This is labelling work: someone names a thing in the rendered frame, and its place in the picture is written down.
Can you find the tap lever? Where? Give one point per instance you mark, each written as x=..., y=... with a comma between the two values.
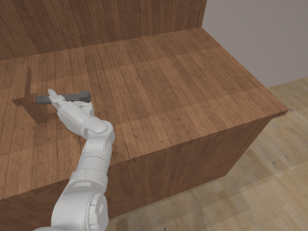
x=83, y=96

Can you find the counter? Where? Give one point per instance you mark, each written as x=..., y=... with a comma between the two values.
x=183, y=109

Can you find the robot left upper arm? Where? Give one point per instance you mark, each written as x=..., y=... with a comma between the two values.
x=79, y=211

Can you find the left robot forearm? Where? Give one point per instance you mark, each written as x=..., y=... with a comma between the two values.
x=91, y=172

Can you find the robot left hand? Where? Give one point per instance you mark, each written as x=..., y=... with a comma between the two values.
x=72, y=114

